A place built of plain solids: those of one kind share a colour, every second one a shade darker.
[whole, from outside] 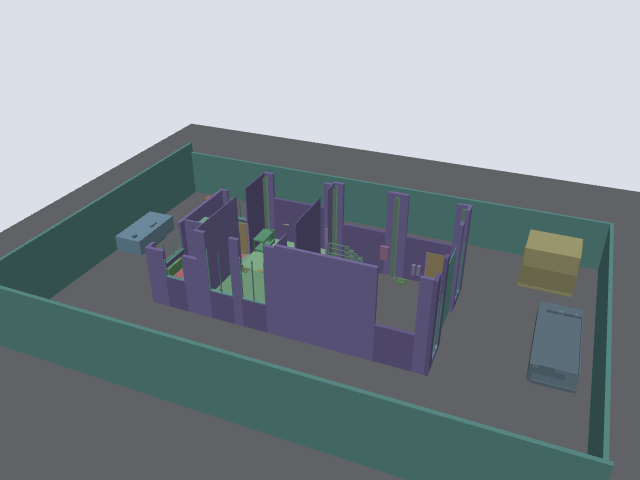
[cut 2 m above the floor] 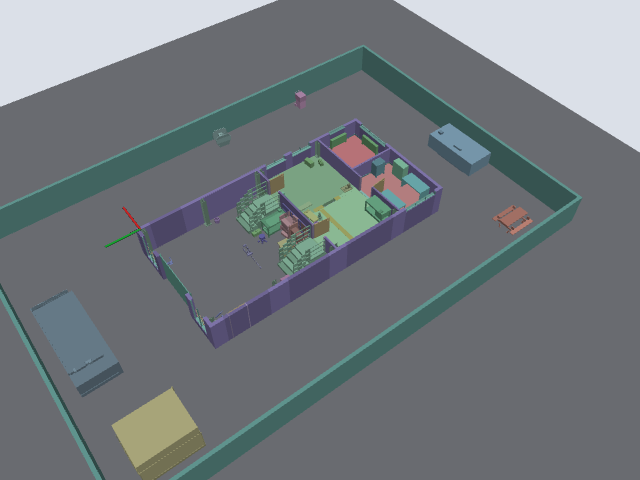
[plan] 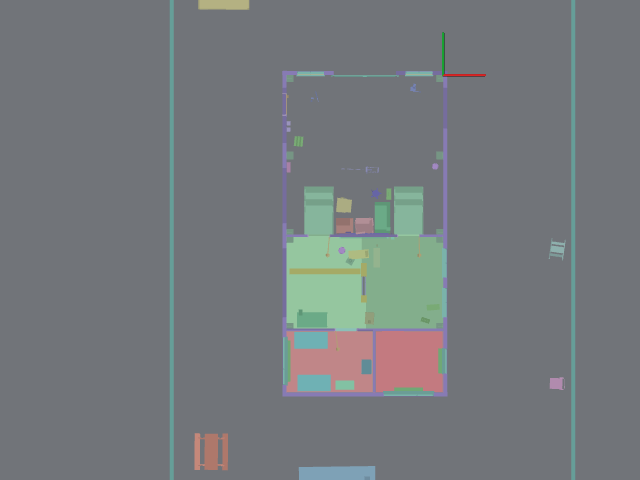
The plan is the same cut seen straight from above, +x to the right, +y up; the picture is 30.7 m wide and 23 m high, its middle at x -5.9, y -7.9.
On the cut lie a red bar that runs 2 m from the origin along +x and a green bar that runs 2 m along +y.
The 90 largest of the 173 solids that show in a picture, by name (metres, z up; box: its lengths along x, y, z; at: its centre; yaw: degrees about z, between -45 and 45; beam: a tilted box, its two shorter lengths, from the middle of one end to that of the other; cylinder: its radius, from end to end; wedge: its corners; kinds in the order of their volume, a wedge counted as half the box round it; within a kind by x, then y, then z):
{
 "yard_bound_1": {"box": [0.2, 28.79, 3.2], "at": [-13.0, -6.77, 1.55]},
 "yard_bound_2": {"box": [19.44, 0.2, 3.9], "at": [-3.38, -21.06, 1.9]},
 "yard_bound_3": {"box": [19.44, 0.2, 3.2], "at": [-3.38, 7.52, 1.55]},
 "yard_bound_4": {"box": [0.2, 28.79, 3.9], "at": [6.24, -6.77, 1.9]},
 "wall_1": {"box": [0.2, 0.56, 3.6], "at": [-7.6, -15.12, 1.75]},
 "wall_2": {"box": [0.2, 2.31, 1.8], "at": [-7.6, -13.7, 0.85]},
 "wall_3": {"box": [0.2, 0.36, 3.6], "at": [-7.6, -12.38, 1.75]},
 "wall_4": {"box": [0.2, 0.61, 5.3], "at": [-7.6, -11.9, 2.6]},
 "wall_5": {"box": [0.2, 3.31, 3.7], "at": [-7.6, -9.95, 1.8]},
 "wall_6": {"box": [0.2, 0.61, 5.3], "at": [-7.6, -8.0, 2.6]},
 "wall_7": {"box": [0.2, 0.61, 5.45], "at": [-7.6, -7.4, 2.67]},
 "wall_8": {"box": [0.2, 2.66, 2.85], "at": [-7.6, -5.78, 1.38]},
 "wall_9": {"box": [0.2, 1.21, 5.45], "at": [-7.6, -3.85, 2.67]},
 "wall_10": {"box": [0.2, 2.66, 2.85], "at": [-7.6, -1.93, 1.38]},
 "wall_11": {"box": [0.2, 0.81, 5.45], "at": [-7.6, -0.2, 2.67]},
 "wall_12": {"box": [0.71, 0.2, 5.45], "at": [-7.35, 0.1, 2.67]},
 "wall_13": {"box": [1.0, 0.06, 5.45], "at": [-7.0, -7.67, 2.67]},
 "wall_14": {"box": [2.31, 0.06, 3.6], "at": [-6.35, -12.23, 1.75]},
 "wall_15": {"box": [2.31, 0.06, 5.3], "at": [-6.35, -12.17, 2.6]},
 "wall_16": {"box": [1.31, 0.2, 0.4], "at": [-6.35, 0.1, 0.15]},
 "wall_17": {"box": [4.4, 0.2, 3.6], "at": [-5.5, -15.3, 1.75]},
 "wall_18": {"box": [0.46, 0.2, 5.45], "at": [-5.47, 0.1, 2.67]},
 "wall_19": {"box": [3.21, 0.06, 5.3], "at": [-3.8, -7.73, 2.6]},
 "wall_20": {"box": [3.21, 0.06, 5.45], "at": [-3.8, -7.67, 2.67]},
 "wall_21": {"box": [0.86, 0.06, 5.3], "at": [-3.67, -12.17, 2.6]},
 "wall_22": {"box": [0.06, 3.0, 3.6], "at": [-3.33, -13.7, 1.75]},
 "wall_23": {"box": [0.06, 3.0, 3.6], "at": [-3.27, -13.7, 1.75]},
 "wall_24": {"box": [0.46, 0.2, 3.6], "at": [-3.08, -15.3, 1.75]},
 "wall_25": {"box": [0.46, 0.2, 5.45], "at": [-2.02, 0.1, 2.67]},
 "wall_26": {"box": [3.36, 0.06, 5.3], "at": [-1.68, -12.17, 2.6]},
 "wall_27": {"box": [2.41, 0.2, 1.9], "at": [-1.65, -15.3, 0.9]},
 "wall_28": {"box": [3.3, 0.06, 3.6], "at": [-1.65, -12.23, 1.75]},
 "wall_29": {"box": [1.1, 0.06, 5.45], "at": [-0.55, -7.67, 2.67]},
 "wall_30": {"box": [0.71, 0.2, 5.45], "at": [-0.15, 0.1, 2.67]},
 "wall_31": {"box": [0.66, 0.2, 3.6], "at": [-0.12, -15.3, 1.75]},
 "wall_32": {"box": [0.2, 1.11, 3.6], "at": [0.1, -14.85, 1.75]},
 "wall_33": {"box": [0.2, 1.21, 2.0], "at": [0.1, -13.7, 0.95]},
 "wall_34": {"box": [0.2, 0.91, 3.6], "at": [0.1, -12.65, 1.75]},
 "wall_35": {"box": [0.2, 0.61, 5.3], "at": [0.1, -11.9, 2.6]},
 "wall_36": {"box": [0.2, 1.41, 1.8], "at": [0.1, -10.9, 0.85]},
 "wall_37": {"box": [0.2, 0.51, 5.3], "at": [0.1, -9.95, 2.6]},
 "wall_38": {"box": [0.2, 1.41, 1.8], "at": [0.1, -9.0, 0.85]},
 "wall_39": {"box": [0.2, 0.61, 5.3], "at": [0.1, -8.0, 2.6]},
 "wall_40": {"box": [0.2, 5.16, 5.45], "at": [0.1, -5.12, 2.67]},
 "wall_41": {"box": [0.2, 1.96, 2.25], "at": [0.1, -1.57, 1.07]},
 "wall_42": {"box": [0.2, 0.81, 5.45], "at": [0.1, -0.2, 2.67]},
 "raised_floor_hall_1": {"box": [3.66, 4.63, 0.9], "at": [-5.73, -9.95, 0.4]},
 "raised_floor_hall_2": {"box": [0.2, 1.72, 0.9], "at": [-3.8, -11.41, 0.4]},
 "raised_floor_hall_3": {"box": [0.2, 2.02, 0.9], "at": [-3.8, -8.64, 0.4]},
 "raised_floor_hall_4": {"box": [3.76, 4.63, 0.9], "at": [-1.82, -9.95, 0.4]},
 "beyond_container_1": {"box": [0.02, 3.0, 1.48], "at": [-11.7, 4.64, 0.68], "yaw": -0.3},
 "beyond_container_2": {"box": [2.32, 2.93, 2.59], "at": [-10.51, 4.66, 1.24], "yaw": -0.3},
 "beyond_container_3": {"box": [0.02, 3.0, 1.48], "at": [-9.32, 4.63, 0.68], "yaw": -0.3},
 "raised_floor_inspect_1": {"box": [4.33, 3.13, 0.9], "at": [-5.4, -13.7, 0.4]},
 "beyond_van_1": {"box": [5.29, 2.16, 1.0], "at": [-3.63, 5.59, 0.79], "yaw": 0.9},
 "raised_floor_mess_1": {"box": [3.43, 3.13, 0.9], "at": [-1.65, -13.7, 0.4]},
 "beyond_skip_1": {"box": [3.66, 1.78, 1.0], "at": [-5.07, -19.64, 0.8], "yaw": 0.8},
 "door_landing_1": {"box": [1.4, 1.1, 0.9], "at": [-5.95, -7.09, 0.4]},
 "door_landing_2": {"box": [1.4, 0.32, 0.73], "at": [-5.95, -6.4, 0.32]},
 "door_landing_3": {"box": [1.4, 0.32, 0.56], "at": [-5.95, -6.1, 0.23]},
 "door_landing_4": {"box": [1.4, 0.32, 0.39], "at": [-5.95, -5.8, 0.14]},
 "door_landing_5": {"box": [1.4, 0.32, 0.22], "at": [-5.95, -5.5, 0.06]},
 "door_landing_6": {"box": [1.4, 1.1, 0.9], "at": [-1.65, -7.09, 0.4]},
 "door_landing_7": {"box": [1.4, 0.32, 0.73], "at": [-1.65, -6.4, 0.32]},
 "door_landing_8": {"box": [1.4, 0.32, 0.56], "at": [-1.65, -6.1, 0.23]},
 "door_landing_9": {"box": [1.4, 0.32, 0.39], "at": [-1.65, -5.8, 0.14]},
 "door_landing_10": {"box": [1.4, 0.32, 0.22], "at": [-1.65, -5.5, 0.06]},
 "tall_cupboard_1": {"box": [0.9, 0.45, 1.9], "at": [-4.71, -14.85, 1.9]},
 "tool_cabinet_1": {"box": [0.5, 0.65, 0.88], "at": [-3.67, -13.99, 1.41]},
 "tool_cabinet_2": {"box": [0.45, 0.7, 0.89], "at": [-3.67, -13.98, 1.41]},
 "fitters_bench_1": {"box": [0.5, 0.72, 0.5], "at": [-6.68, -11.73, 1.48]},
 "fitters_bench_2": {"box": [1.44, 0.73, 0.12], "at": [-6.28, -11.73, 1.67]},
 "fitters_bench_3": {"box": [1.4, 0.65, 0.15], "at": [-6.28, -11.71, 0.97]},
 "fitters_bench_4": {"box": [0.75, 1.5, 0.09], "at": [-2.9, -6.83, 0.85]},
 "sectional_door_1": {"box": [3.08, 0.042, 4.12], "at": [-3.75, -0.01, 2.01]},
 "radiator_1": {"box": [0.14, 1.98, 0.6], "at": [-7.38, -13.7, 1.26]},
 "radiator_2": {"box": [1.38, 0.19, 0.6], "at": [-1.65, -15.06, 1.26]},
 "radiator_3": {"box": [0.19, 1.2, 0.6], "at": [-0.14, -13.7, 1.26]},
 "cage_trolley_1": {"box": [0.86, 0.64, 0.72], "at": [-3.78, -7.31, 0.65], "yaw": 6.9},
 "beyond_wheeled_bin_1": {"box": [0.51, 0.48, 1.08], "at": [5.42, -14.78, 0.48], "yaw": -1.5},
 "beyond_wheeled_bin_2": {"box": [0.6, 0.53, 0.4], "at": [5.42, -14.78, 0.82], "yaw": -1.5},
 "door_leaf_1": {"box": [0.044, 1.0, 2.15], "at": [-7.5, -1.4, 1.02]},
 "door_leaf_2": {"box": [0.044, 0.99, 2.14], "at": [-5.5, -8.25, 1.87], "yaw": -5.3},
 "door_leaf_3": {"box": [0.044, 0.99, 2.14], "at": [-5.09, -12.75, 1.87], "yaw": 6.6},
 "cage_trolley_empty_1": {"box": [0.67, 0.36, 0.6], "at": [-4.79, -7.03, 1.0]},
 "cage_trolley_empty_2": {"box": [0.81, 0.73, 0.22], "at": [-4.72, -7.22, 0.06]},
 "roll_cab_1": {"box": [0.46, 0.68, 0.65], "at": [-4.87, -6.24, 0.44], "yaw": -5.1},
 "desk_1": {"box": [1.6, 0.8, 0.07], "at": [-6.33, -12.71, 1.54]},
 "desk_2": {"box": [1.6, 0.8, 0.07], "at": [-6.18, -14.75, 1.54]},
 "shop_shutter_1": {"box": [2.2, 0.027, 2.35], "at": [-3.8, -7.78, 1.98]}
}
